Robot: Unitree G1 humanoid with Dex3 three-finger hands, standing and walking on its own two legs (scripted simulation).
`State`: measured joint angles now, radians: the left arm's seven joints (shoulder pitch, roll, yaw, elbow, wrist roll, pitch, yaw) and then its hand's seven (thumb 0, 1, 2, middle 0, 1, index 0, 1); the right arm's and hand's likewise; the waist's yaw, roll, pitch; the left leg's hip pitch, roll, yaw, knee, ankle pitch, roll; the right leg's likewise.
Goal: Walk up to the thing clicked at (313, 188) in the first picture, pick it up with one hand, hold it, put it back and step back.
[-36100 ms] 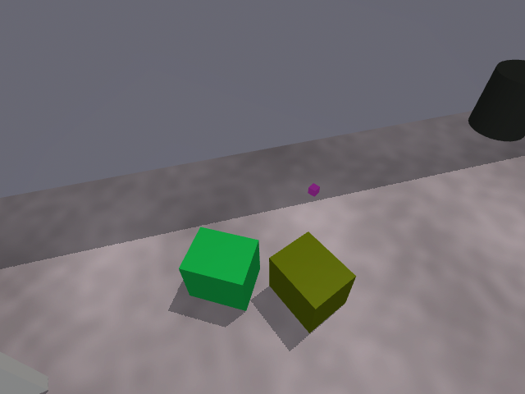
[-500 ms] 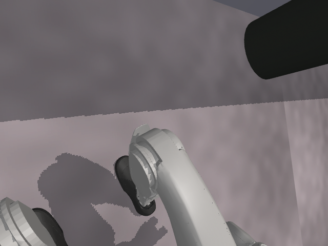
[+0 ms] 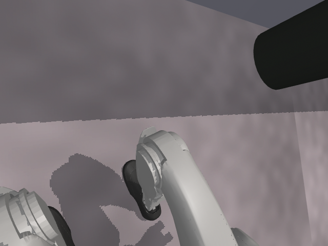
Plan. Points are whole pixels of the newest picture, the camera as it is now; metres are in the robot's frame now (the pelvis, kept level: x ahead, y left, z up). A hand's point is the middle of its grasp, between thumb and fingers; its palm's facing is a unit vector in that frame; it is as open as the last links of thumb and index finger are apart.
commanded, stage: settle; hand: left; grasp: from above
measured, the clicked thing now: out of the picture +0.51 +0.38 -0.27
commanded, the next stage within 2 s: lift in 0.52 s
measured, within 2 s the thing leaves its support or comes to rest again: neither
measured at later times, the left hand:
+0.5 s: hand out of the picture +0.48 +0.37 -0.15, palm faces -0.34 -0.19 -0.92, open 4.8 cm
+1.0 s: hand out of the picture +0.44 +0.37 -0.08, palm faces -0.38 -0.21 -0.90, open 5.0 cm
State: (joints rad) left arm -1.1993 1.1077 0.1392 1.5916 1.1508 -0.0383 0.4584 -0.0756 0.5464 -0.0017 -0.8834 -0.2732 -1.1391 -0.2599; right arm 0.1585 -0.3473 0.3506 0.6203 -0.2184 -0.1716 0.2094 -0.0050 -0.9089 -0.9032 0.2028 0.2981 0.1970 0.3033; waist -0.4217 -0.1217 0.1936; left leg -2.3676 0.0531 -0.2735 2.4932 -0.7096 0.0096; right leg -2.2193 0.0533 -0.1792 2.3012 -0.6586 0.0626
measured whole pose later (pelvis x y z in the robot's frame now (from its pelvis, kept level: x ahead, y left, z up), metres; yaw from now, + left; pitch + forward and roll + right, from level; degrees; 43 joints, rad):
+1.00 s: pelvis -0.01 -0.01 +0.04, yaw +8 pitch +35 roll -9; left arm -0.97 0.77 0.09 1.14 1.08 -0.01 0.09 -0.11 0.59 0.00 -0.85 -0.29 -1.17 -0.24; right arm 0.22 -0.32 0.09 0.61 -0.09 0.05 0.12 0.00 -0.90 -0.90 0.20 0.30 0.20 0.30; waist -0.23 0.03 -0.04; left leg -2.29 0.03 -0.15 2.31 -0.64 0.00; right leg -2.19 0.00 -0.09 2.22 -0.65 0.04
